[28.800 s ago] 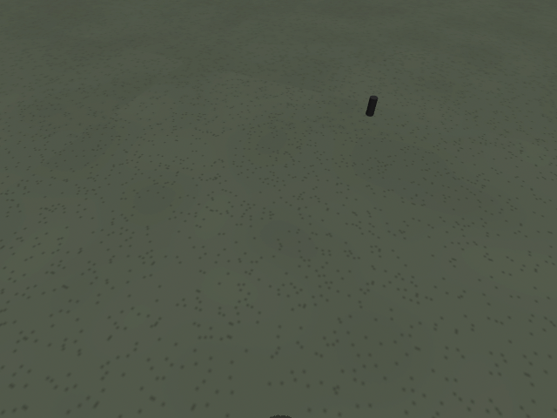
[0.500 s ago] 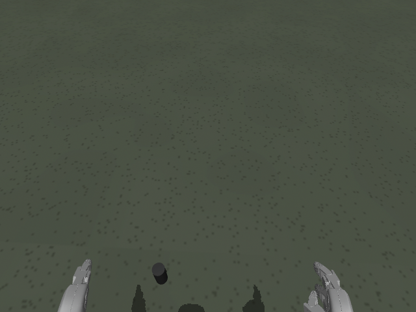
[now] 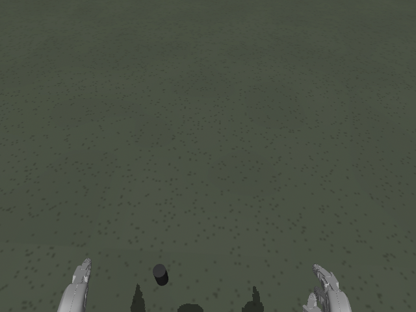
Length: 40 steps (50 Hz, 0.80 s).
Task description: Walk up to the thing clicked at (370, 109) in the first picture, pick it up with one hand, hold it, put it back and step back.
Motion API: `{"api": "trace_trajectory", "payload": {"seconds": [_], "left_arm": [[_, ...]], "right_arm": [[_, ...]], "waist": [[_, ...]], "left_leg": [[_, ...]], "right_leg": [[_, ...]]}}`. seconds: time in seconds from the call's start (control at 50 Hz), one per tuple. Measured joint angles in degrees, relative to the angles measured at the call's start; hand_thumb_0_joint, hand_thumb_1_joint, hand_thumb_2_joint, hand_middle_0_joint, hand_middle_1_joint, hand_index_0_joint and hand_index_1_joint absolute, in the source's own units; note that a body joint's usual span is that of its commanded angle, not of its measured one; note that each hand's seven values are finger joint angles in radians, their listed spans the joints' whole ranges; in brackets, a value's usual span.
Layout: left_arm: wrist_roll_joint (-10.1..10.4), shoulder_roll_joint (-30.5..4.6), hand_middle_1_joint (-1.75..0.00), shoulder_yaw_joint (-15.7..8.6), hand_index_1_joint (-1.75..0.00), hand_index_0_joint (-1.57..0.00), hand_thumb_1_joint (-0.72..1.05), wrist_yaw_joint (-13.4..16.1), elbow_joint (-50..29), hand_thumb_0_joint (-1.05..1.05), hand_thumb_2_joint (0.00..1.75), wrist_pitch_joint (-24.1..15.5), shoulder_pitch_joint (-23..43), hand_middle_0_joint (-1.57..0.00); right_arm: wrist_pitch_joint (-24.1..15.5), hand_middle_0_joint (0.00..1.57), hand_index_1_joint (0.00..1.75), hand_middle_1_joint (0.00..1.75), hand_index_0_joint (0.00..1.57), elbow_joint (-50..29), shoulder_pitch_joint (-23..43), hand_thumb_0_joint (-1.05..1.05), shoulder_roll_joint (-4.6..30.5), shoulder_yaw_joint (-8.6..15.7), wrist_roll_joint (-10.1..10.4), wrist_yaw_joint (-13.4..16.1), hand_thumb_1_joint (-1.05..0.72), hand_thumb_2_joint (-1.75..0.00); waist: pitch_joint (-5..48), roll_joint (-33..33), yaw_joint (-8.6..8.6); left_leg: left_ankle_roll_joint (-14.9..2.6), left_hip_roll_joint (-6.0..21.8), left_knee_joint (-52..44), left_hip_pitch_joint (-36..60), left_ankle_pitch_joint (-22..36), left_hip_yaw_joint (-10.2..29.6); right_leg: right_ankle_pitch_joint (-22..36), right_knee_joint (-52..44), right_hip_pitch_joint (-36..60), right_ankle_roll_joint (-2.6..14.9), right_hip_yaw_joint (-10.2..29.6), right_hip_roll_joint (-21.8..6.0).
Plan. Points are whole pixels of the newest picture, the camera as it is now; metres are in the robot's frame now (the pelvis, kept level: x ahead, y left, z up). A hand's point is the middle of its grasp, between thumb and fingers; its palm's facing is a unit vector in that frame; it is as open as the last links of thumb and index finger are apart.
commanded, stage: stand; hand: left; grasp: from the side
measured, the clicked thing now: (160, 275) +0.39 +0.18 -0.66
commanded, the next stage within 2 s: none
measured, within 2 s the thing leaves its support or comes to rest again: neither
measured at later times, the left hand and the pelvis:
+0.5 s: hand out of the picture +0.16 +0.19 -0.08, palm faces +0.00 -0.94 -0.33, open 9.8 cm; pelvis -0.01 +0.00 +0.01, yaw +1 degrees
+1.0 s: hand out of the picture +0.04 +0.25 -0.11, palm faces +0.02 -0.94 -0.35, open 7.4 cm; pelvis -0.01 +0.01 +0.05, yaw +1 degrees
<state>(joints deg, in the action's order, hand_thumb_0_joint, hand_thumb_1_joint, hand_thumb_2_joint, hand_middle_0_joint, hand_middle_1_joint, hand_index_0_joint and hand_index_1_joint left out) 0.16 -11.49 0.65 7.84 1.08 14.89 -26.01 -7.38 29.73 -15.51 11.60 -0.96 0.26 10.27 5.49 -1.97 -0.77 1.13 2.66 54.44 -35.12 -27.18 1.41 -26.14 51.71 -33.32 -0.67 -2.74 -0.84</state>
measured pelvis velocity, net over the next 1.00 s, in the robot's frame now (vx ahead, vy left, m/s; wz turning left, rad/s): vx -0.01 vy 0.01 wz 0.02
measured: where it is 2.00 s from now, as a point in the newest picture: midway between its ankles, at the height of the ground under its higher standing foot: outside the picture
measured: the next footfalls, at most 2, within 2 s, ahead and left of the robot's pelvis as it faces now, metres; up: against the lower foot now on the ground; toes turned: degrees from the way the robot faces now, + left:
none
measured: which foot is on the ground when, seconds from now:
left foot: down 0.00-1.00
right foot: down 0.00-1.00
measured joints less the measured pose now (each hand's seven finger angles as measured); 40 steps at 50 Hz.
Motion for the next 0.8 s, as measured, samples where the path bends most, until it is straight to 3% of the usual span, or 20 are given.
{"api": "trace_trajectory", "payload": {"seconds": [0.2,0.3,0.42,0.46,0.5,0.62,0.8], "left_arm": [[0.09,0.13,-0.12,-0.04,-0.12,-0.10,-0.44,-0.05,-0.55,-0.01,0.14,0.04,-0.25,-0.11],[0.10,0.02,-0.22,0.03,-0.21,-0.15,-0.21,-0.06,-0.09,0.00,0.38,0.17,-0.12,-0.16],[0.14,-0.01,-0.27,0.07,-0.27,-0.18,0.20,-0.04,-0.10,0.00,0.68,0.11,0.06,-0.19],[-2.49,-1.02,-0.28,0.41,-0.28,-0.19,0.34,-1.83,6.60,0.00,0.75,-4.57,3.54,-0.20],[-3.80,-2.71,-0.29,0.58,-0.29,-0.19,0.48,-4.04,15.71,0.00,0.79,-8.43,7.84,-0.20],[-3.37,-5.91,-0.30,-0.83,-0.30,-0.20,0.76,-6.67,33.63,0.01,0.87,-13.01,12.47,-0.21],[-2.47,-7.30,-0.30,-1.86,-0.30,-0.20,0.88,-6.58,48.67,0.01,0.89,-14.68,12.84,-0.21]], "right_arm": [[0.00,0.20,0.30,0.30,0.20,-0.06,0.17,0.01,0.10,-0.02,-0.01,-0.06,-0.90,-0.90],[0.07,0.20,0.30,0.30,0.20,-0.07,0.21,0.01,0.11,-0.01,-0.02,-0.09,-0.90,-0.90],[0.01,0.20,0.30,0.30,0.20,-0.16,0.06,0.01,0.09,-0.11,0.01,-0.11,-0.90,-0.90],[0.73,0.20,0.30,0.30,0.20,3.12,1.68,0.01,0.66,0.27,-3.07,-1.88,-0.90,-0.90],[3.04,0.20,0.30,0.30,0.20,8.03,3.84,0.01,1.96,0.09,-4.65,-4.61,-0.90,-0.90],[5.77,0.20,0.30,0.30,0.21,16.09,5.02,0.01,4.63,2.29,-3.92,-8.95,-0.90,-0.90],[6.60,0.20,0.30,0.30,0.20,23.86,3.93,0.01,6.36,3.43,-3.24,-9.43,-0.91,-0.90]], "waist": [[-0.13,0.16,-0.05],[-0.10,0.07,-0.08],[-0.28,0.01,-0.03],[-2.62,0.66,0.50],[-4.21,1.59,1.23],[-6.16,2.75,1.79],[-7.88,2.40,1.82]], "left_leg": [[-0.02,-0.01,-0.14,0.14,0.10,0.07],[-0.04,-0.04,-0.17,0.21,0.16,0.00],[-0.03,-0.06,-0.29,0.10,0.34,0.03],[-0.21,-0.64,-1.41,2.44,0.91,-0.15],[-0.44,-1.24,-3.16,4.81,1.81,-0.49],[-0.75,-2.19,-8.52,10.41,4.11,-1.08],[-1.06,-2.59,-17.56,17.91,8.15,-1.11]], "right_leg": [[0.14,-0.24,0.22,-0.03,-0.06,0.01],[0.18,-0.21,0.24,-0.02,0.01,-0.02],[0.30,-0.26,0.11,0.00,-0.02,-0.04],[0.37,-0.63,2.18,0.13,0.11,-0.59],[0.71,-1.43,4.13,0.24,0.37,-1.18],[2.31,-5.47,9.11,-0.16,0.79,-2.08],[6.53,-14.86,16.84,-0.74,0.53,-2.32]]}}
